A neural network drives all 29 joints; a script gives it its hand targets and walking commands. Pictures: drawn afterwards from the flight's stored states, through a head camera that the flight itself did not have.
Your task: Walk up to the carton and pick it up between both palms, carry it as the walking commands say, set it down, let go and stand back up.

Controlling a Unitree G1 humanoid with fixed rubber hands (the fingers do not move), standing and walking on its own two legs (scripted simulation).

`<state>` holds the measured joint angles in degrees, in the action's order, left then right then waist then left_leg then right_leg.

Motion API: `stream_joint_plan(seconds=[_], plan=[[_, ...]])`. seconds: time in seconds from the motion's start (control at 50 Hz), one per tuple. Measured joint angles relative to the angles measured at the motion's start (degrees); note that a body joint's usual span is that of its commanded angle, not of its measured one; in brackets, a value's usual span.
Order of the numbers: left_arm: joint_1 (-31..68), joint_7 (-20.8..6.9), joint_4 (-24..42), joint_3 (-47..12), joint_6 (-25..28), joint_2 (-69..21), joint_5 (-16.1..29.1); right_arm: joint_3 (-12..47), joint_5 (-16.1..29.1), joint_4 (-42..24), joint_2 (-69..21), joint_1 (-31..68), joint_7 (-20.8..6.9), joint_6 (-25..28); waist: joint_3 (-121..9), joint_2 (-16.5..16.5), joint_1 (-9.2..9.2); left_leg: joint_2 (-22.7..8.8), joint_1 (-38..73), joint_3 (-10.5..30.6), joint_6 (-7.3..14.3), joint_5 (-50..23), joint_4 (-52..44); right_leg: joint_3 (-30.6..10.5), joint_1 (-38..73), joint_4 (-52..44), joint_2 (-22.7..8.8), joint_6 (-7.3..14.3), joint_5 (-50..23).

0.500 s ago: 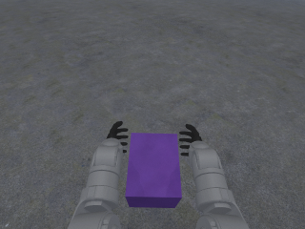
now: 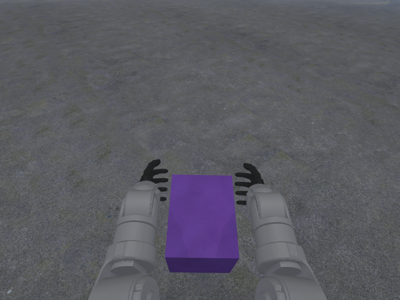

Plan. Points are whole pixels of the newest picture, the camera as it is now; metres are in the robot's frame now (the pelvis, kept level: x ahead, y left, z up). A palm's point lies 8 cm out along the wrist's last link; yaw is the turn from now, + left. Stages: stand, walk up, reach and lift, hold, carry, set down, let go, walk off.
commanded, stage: hold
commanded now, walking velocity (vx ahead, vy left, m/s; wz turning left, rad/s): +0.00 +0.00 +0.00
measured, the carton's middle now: (201, 223) +0.30 +0.00 -0.04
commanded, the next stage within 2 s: carry in 0.56 s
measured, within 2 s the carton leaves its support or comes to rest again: neither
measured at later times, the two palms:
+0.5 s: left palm (147, 185) +0.32 +0.12 +0.07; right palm (255, 191) +0.32 -0.12 +0.06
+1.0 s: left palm (142, 197) +0.28 +0.12 +0.08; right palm (254, 201) +0.28 -0.11 +0.07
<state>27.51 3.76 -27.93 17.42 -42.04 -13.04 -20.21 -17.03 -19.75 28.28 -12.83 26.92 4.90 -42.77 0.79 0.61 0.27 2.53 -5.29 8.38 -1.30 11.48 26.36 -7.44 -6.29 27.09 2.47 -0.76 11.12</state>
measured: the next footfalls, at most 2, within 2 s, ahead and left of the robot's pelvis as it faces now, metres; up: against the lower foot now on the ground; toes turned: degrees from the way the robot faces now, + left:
right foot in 1.38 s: -0.11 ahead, -0.11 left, +0.00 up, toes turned -1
left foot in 1.78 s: -0.29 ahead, +0.10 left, +0.00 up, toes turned +12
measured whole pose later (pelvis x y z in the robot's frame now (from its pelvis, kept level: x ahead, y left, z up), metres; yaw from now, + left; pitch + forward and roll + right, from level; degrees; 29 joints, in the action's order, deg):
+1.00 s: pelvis -0.03 +0.00 -0.02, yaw +2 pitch +4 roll +0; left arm 23.0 15.2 6.8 3.7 -61.7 -11.3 -6.8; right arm -3.2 -6.6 -6.9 -10.8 21.6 16.4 -63.3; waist -2.1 -0.7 0.3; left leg 2.9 -30.2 7.5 -1.6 11.6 37.9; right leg -2.6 -30.3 38.2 0.5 -0.9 11.7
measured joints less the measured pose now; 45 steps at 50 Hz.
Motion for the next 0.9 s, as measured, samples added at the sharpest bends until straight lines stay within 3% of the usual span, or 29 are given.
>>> stream_joint_plan(seconds=[0.2,0.56,0.68,0.9], plan=[[0.8,0.3,-0.3,0.5,0.4,-0.3,-0.4,-1.1,-0.4,0.7,-0.3,0.8,0.5,0.6,-0.2,0.2,0.38,0.1,-0.6,-0.4,0.1,0.4,0.6,0.1,-0.6,0.6,-0.2,-0.1,0.5],[-3.2,0.0,4.1,-4.8,-1.5,1.3,2.6,4.6,2.5,-4.3,1.6,-3.8,-0.7,-1.4,-1.3,0.0,-0.42,0.0,0.0,-1.0,0.6,0.2,-1.8,0.2,0.0,-1.8,-0.7,-0.3,0.4],[-1.8,3.3,7.8,-6.3,-3.3,0.7,4.0,5.3,3.6,-8.0,1.1,-2.7,2.3,-3.2,-6.2,0.0,-0.27,0.7,-11.8,-0.7,0.3,1.7,4.5,2.5,-11.6,4.4,-1.8,-0.5,2.1],[-3.1,9.8,29.7,-11.9,-14.1,1.1,11.0,11.6,10.9,-29.3,1.2,-3.1,9.8,-14.8,-3.4,-0.6,0.17,0.9,-22.9,-1.2,0.0,1.7,11.4,3.6,-22.4,11.3,-2.0,-0.6,2.2]])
